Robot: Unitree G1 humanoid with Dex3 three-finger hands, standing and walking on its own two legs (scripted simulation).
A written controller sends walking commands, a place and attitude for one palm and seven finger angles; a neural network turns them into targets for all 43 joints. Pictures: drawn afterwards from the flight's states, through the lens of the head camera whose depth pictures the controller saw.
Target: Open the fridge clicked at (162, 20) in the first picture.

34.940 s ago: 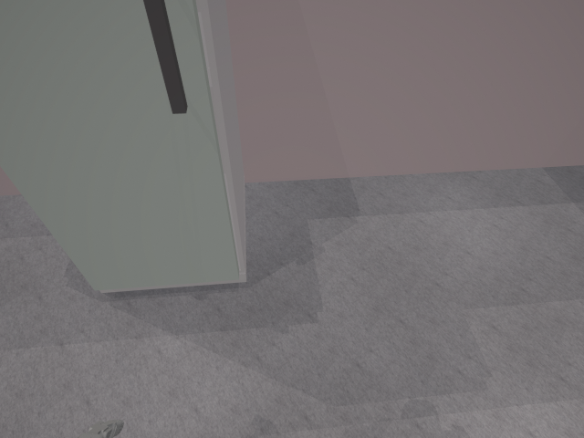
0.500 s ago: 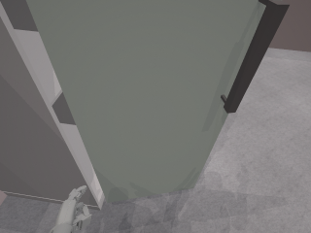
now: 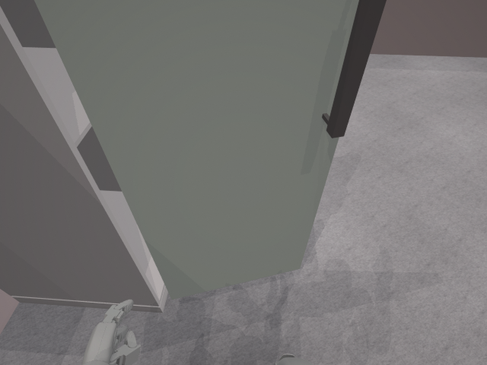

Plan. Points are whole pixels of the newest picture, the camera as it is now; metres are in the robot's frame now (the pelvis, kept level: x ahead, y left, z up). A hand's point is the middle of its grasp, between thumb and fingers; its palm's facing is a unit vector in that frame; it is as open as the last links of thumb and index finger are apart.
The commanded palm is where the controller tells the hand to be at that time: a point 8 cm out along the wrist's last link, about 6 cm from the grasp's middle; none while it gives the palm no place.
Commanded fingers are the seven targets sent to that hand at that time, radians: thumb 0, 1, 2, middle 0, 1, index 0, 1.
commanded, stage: step back with the hand held close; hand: right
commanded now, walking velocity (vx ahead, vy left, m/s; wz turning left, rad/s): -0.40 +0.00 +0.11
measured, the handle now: (347, 60) +0.57 -0.16 +0.24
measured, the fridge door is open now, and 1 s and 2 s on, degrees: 72 72 72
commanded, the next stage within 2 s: stop stepping back and stand still in 0.10 s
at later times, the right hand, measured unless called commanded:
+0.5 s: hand out of the picture +0.12 -0.28 +0.18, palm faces +0.41 +0.83 -0.39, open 7.4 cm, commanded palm +0.07 -0.31 +0.20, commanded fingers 0.00 -0.90 -0.90 0.20 0.30 0.20 0.30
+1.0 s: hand out of the picture +0.09 -0.34 +0.17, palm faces +0.47 +0.81 -0.34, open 7.4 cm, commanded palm +0.02 -0.36 +0.20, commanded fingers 0.00 -0.90 -0.90 0.20 0.30 0.20 0.30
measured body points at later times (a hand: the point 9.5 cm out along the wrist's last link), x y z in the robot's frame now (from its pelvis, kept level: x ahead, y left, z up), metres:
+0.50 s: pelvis -0.10 -0.02 +0.01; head -0.11 -0.05 +0.46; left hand +0.04 +0.22 -0.07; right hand +0.09 -0.32 +0.20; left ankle -0.21 +0.10 -0.72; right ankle -0.04 -0.11 -0.71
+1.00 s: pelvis -0.14 -0.07 +0.00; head -0.16 -0.09 +0.45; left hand -0.04 +0.20 -0.08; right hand +0.06 -0.38 +0.19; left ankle -0.18 +0.06 -0.71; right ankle -0.10 -0.19 -0.72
